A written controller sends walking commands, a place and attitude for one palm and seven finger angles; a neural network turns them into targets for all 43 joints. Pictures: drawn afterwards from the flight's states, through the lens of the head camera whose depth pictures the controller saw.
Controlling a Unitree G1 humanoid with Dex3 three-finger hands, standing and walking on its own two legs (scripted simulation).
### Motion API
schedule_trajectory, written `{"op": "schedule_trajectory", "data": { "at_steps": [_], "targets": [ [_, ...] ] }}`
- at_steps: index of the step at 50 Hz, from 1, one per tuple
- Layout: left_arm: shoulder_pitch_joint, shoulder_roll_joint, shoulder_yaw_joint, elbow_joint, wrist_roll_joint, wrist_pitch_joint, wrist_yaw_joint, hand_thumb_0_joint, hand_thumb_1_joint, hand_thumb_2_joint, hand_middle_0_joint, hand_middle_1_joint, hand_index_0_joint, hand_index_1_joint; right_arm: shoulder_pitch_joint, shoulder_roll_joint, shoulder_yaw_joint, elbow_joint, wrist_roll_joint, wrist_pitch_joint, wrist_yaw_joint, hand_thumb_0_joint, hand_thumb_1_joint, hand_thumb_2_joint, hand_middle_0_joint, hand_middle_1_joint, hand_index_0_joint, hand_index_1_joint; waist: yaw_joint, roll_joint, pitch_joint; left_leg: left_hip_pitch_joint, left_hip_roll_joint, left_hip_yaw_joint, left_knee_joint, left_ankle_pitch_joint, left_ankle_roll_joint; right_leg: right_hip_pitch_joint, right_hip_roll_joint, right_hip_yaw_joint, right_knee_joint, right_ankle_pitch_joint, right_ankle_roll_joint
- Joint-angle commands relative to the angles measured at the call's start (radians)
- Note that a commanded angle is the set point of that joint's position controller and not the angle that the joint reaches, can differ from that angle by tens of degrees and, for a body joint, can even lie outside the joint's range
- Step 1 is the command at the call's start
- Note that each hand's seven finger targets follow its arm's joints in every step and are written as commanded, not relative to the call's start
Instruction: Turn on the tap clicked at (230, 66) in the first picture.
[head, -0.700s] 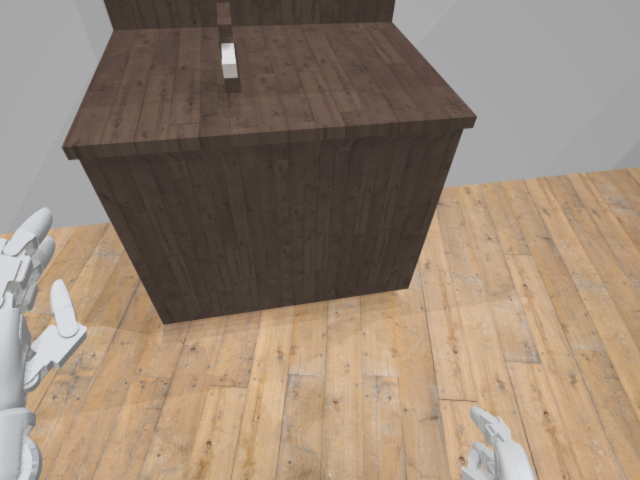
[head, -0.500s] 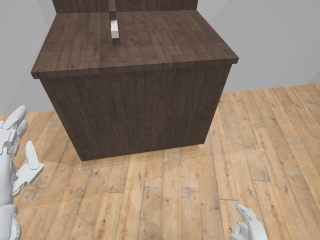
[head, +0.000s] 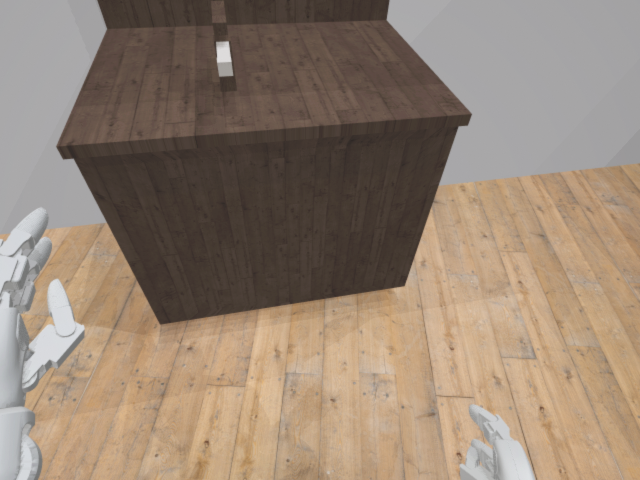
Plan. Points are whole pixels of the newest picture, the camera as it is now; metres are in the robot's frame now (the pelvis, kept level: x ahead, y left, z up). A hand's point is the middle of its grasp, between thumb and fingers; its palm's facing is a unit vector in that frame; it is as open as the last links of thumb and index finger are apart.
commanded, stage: take the last steps up to it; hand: left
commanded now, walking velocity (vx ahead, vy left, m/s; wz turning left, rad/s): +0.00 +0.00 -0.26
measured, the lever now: (225, 66) +0.81 +0.26 +0.14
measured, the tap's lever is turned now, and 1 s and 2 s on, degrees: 0 0 0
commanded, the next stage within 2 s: come to a stop and stand still in 1.60 s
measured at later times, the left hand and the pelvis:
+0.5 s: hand (143, 280) +0.27 +0.21 +0.15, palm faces +0.40 -0.85 -0.34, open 7.4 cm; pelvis +0.05 -0.02 -0.01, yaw -1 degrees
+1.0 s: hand (258, 188) +0.41 +0.12 +0.16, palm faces +0.28 -0.84 -0.47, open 7.4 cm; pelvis +0.16 -0.08 -0.02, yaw -6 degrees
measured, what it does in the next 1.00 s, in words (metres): walks ahead: right foot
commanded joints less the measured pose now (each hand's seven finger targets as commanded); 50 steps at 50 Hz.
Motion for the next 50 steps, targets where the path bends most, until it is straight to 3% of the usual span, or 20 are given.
{"op": "schedule_trajectory", "data": {
  "at_steps": [1, 6, 9, 13, 17, 20, 22, 24, 25, 26, 27, 29, 35, 41, 42, 43, 44, 45, 48, 50],
  "targets": [
    [-0.107, 0.155, 0.094, -0.238, 0.002, -0.071, 0.011, 0.0, 0.9, 0.9, -0.2, -0.3, -0.2, -0.3, -0.098, -0.128, -0.059, -0.16, 0.0, -0.054, -0.007, 0.0, -0.9, -0.9, 0.2, 0.3, 0.2, 0.3, -0.014, 0.087, -0.1, -0.045, 0.079, -0.043, -0.131, -0.03, -0.005, 0.064, -0.014, 0.036, -0.002, 0.024, -0.015],
    [-0.098, 0.162, 0.1, -0.24, -0.002, -0.07, 0.013, 0.0, 0.9, 0.9, -0.2, -0.3, -0.2, -0.3, -0.097, -0.13, -0.063, -0.158, -0.004, -0.05, -0.008, 0.0, -0.9, -0.9, 0.2, 0.3, 0.2, 0.3, -0.021, 0.056, -0.106, -0.042, 0.093, -0.053, -0.119, -0.262, 0.016, -0.004, -0.021, 0.059, 0.022, -0.16, -0.035],
    [-0.09, 0.154, 0.101, -0.235, 0.004, -0.067, 0.019, 0.0, 0.9, 0.9, -0.2, -0.3, -0.2, -0.3, -0.101, -0.133, -0.06, -0.159, -0.007, -0.044, -0.018, 0.0, -0.9, -0.9, 0.2, 0.3, 0.2, 0.3, -0.026, 0.136, -0.043, -0.09, 0.143, -0.129, -0.176, -0.503, 0.053, -0.082, 0.007, 0.031, 0.081, -0.319, -0.045],
    [-0.083, 0.159, 0.114, -0.214, 0.009, -0.067, 0.028, 0.0, 0.9, 0.9, -0.2, -0.3, -0.2, -0.3, -0.089, -0.132, -0.059, -0.144, -0.012, -0.041, -0.029, 0.0, -0.9, -0.9, 0.2, 0.3, 0.2, 0.3, -0.032, 0.092, -0.053, -0.069, 0.157, -0.128, -0.098, -0.393, 0.069, -0.065, -0.01, 0.031, 0.091, -0.249, -0.067],
    [-0.114, 0.176, 0.114, -0.204, 0.012, -0.072, 0.022, 0.0, 0.9, 0.9, -0.2, -0.3, -0.2, -0.3, -0.088, -0.12, -0.054, -0.131, -0.02, -0.042, -0.026, 0.0, -0.9, -0.9, 0.2, 0.3, 0.2, 0.3, -0.035, -0.07, -0.003, -0.151, 0.041, 0.017, 0.128, -0.354, 0.028, -0.09, -0.143, 0.297, -0.062, -0.444, -0.151],
    [-0.134, 0.202, 0.127, -0.216, 0.015, -0.083, 0.034, 0.0, 0.9, 0.9, -0.2, -0.3, -0.2, -0.3, -0.092, -0.114, -0.053, -0.123, -0.009, -0.048, -0.013, 0.0, -0.9, -0.9, 0.2, 0.3, 0.2, 0.3, -0.033, -0.173, -0.05, -0.236, 0.004, 0.04, 0.302, -0.228, -0.001, 0.104, -0.258, 0.451, -0.1, -0.241, -0.237],
    [-0.115, 0.224, 0.149, -0.239, 0.015, -0.093, 0.037, 0.0, 0.9, 0.9, -0.2, -0.3, -0.2, -0.3, -0.092, -0.108, -0.048, -0.124, -0.004, -0.047, -0.011, 0.0, -0.9, -0.9, 0.2, 0.3, 0.2, 0.3, -0.021, -0.14, -0.057, -0.238, 0.024, 0.025, 0.239, -0.265, 0.0, 0.172, -0.263, 0.402, -0.052, -0.028, -0.247],
    [-0.081, 0.216, 0.161, -0.256, 0.009, -0.096, 0.034, 0.0, 0.9, 0.9, -0.2, -0.3, -0.2, -0.3, -0.072, -0.101, -0.043, -0.125, -0.012, -0.036, -0.01, 0.0, -0.9, -0.9, 0.2, 0.3, 0.2, 0.3, -0.042, -0.081, -0.098, -0.008, 0.015, 0.063, 0.027, -0.116, 0.007, 0.079, -0.176, 0.238, 0.06, 0.063, -0.184],
    [-0.076, 0.199, 0.15, -0.277, 0.002, -0.097, 0.028, 0.0, 0.9, 0.9, -0.2, -0.3, -0.2, -0.3, -0.068, -0.118, -0.055, -0.132, -0.009, -0.036, -0.016, 0.0, -0.9, -0.9, 0.2, 0.3, 0.2, 0.3, -0.057, 0.018, -0.12, 0.17, 0.064, 0.005, -0.06, -0.003, 0.029, -0.04, -0.112, 0.152, 0.2, 0.071, -0.13],
    [-0.071, 0.194, 0.146, -0.313, -0.008, -0.106, 0.029, 0.0, 0.9, 0.9, -0.2, -0.3, -0.2, -0.3, -0.067, -0.143, -0.062, -0.139, -0.006, -0.035, -0.019, 0.0, -0.9, -0.9, 0.2, 0.3, 0.2, 0.3, -0.057, 0.198, -0.145, 0.323, 0.209, -0.19, -0.116, 0.14, 0.088, -0.209, -0.008, 0.015, 0.392, -0.028, -0.056],
    [-0.075, 0.189, 0.132, -0.299, -0.005, -0.113, 0.025, 0.0, 0.9, 0.9, -0.2, -0.3, -0.2, -0.3, -0.068, -0.129, -0.06, -0.128, -0.008, -0.031, -0.016, 0.0, -0.9, -0.9, 0.2, 0.3, 0.2, 0.3, -0.061, 0.313, -0.1, 0.342, 0.364, -0.388, -0.193, 0.154, 0.157, -0.369, 0.003, -0.053, 0.556, -0.381, -0.026],
    [-0.125, 0.173, 0.096, -0.291, 0.015, -0.108, 0.021, 0.0, 0.9, 0.9, -0.2, -0.3, -0.2, -0.3, -0.057, -0.115, -0.055, -0.11, -0.016, -0.048, -0.005, 0.0, -0.9, -0.9, 0.2, 0.3, 0.2, 0.3, -0.066, 0.211, 0.016, 0.299, 0.415, -0.419, -0.206, 0.18, 0.223, -0.495, -0.059, -0.018, 0.682, -0.356, -0.029],
    [-0.038, 0.171, 0.121, -0.241, 0.026, -0.072, 0.011, 0.0, 0.9, 0.9, -0.2, -0.3, -0.2, -0.3, -0.051, -0.123, -0.063, -0.107, -0.01, -0.063, 0.001, 0.0, -0.9, -0.9, 0.2, 0.3, 0.2, 0.3, -0.042, 0.214, -0.002, 0.184, 0.278, -0.023, -0.2, 0.226, 0.13, -0.315, -0.076, -0.159, 0.446, -0.138, -0.007],
    [-0.046, 0.201, 0.158, -0.273, 0.013, -0.071, 0.011, 0.0, 0.9, 0.9, -0.2, -0.3, -0.2, -0.3, -0.083, -0.117, -0.063, -0.125, -0.009, -0.057, -0.005, 0.0, -0.9, -0.9, 0.2, 0.3, 0.2, 0.3, -0.028, 0.182, -0.103, 0.062, 0.215, 0.101, 0.11, 0.299, 0.082, 0.138, 0.009, -0.269, 0.089, -0.022, -0.023],
    [-0.037, 0.219, 0.173, -0.276, 0.018, -0.071, 0.015, 0.0, 0.9, 0.9, -0.2, -0.3, -0.2, -0.3, -0.086, -0.111, -0.067, -0.124, -0.003, -0.053, 0.0, 0.0, -0.9, -0.9, 0.2, 0.3, 0.2, 0.3, -0.015, 0.083, -0.155, -0.036, 0.175, 0.122, 0.307, 0.232, 0.062, 0.278, -0.056, -0.173, 0.065, 0.005, -0.061],
    [-0.037, 0.267, 0.207, -0.287, 0.024, -0.076, 0.023, 0.0, 0.9, 0.9, -0.2, -0.3, -0.2, -0.3, -0.079, -0.087, -0.068, -0.133, 0.001, -0.046, 0.005, 0.0, -0.9, -0.9, 0.2, 0.3, 0.2, 0.3, -0.021, -0.154, -0.222, -0.256, 0.058, 0.157, 0.612, -0.036, 0.024, 0.434, -0.282, 0.195, 0.034, 0.157, -0.169],
    [-0.041, 0.307, 0.266, -0.309, 0.004, -0.09, 0.025, 0.0, 0.9, 0.9, -0.2, -0.3, -0.2, -0.3, -0.114, -0.094, -0.065, -0.154, -0.009, -0.052, 0.01, 0.0, -0.9, -0.9, 0.2, 0.3, 0.2, 0.3, -0.003, -0.235, -0.225, -0.398, 0.001, 0.047, 0.813, -0.335, 0.006, 0.414, -0.421, 0.459, -0.045, 0.262, -0.257],
    [-0.045, 0.28, 0.248, -0.307, -0.006, -0.098, 0.011, 0.0, 0.9, 0.9, -0.2, -0.3, -0.2, -0.3, -0.101, -0.107, -0.08, -0.129, -0.009, -0.048, 0.021, 0.0, -0.9, -0.9, 0.2, 0.3, 0.2, 0.3, -0.012, -0.192, -0.221, -0.371, 0.038, -0.059, 0.884, -0.329, 0.0, 0.321, -0.432, 0.484, -0.096, 0.035, -0.252],
    [0.031, 0.251, 0.236, -0.327, 0.003, -0.116, 0.012, 0.0, 0.9, 0.9, -0.2, -0.3, -0.2, -0.3, -0.122, -0.092, -0.062, -0.101, -0.003, -0.014, 0.027, 0.0, -0.9, -0.9, 0.2, 0.3, 0.2, 0.3, -0.028, -0.056, -0.119, -0.416, 0.104, -0.059, 0.876, -0.182, -0.032, 0.18, -0.387, 0.247, -0.104, 0.021, -0.229],
    [0.01, 0.236, 0.223, -0.339, 0.007, -0.123, 0.015, 0.0, 0.9, 0.9, -0.2, -0.3, -0.2, -0.3, -0.125, -0.09, -0.065, -0.102, -0.004, -0.002, 0.016, 0.0, -0.9, -0.9, 0.2, 0.3, 0.2, 0.3, -0.043, -0.065, -0.115, -0.357, 0.128, -0.052, 0.73, -0.158, -0.036, 0.108, -0.356, 0.099, -0.101, 0.117, -0.197]
  ]
}}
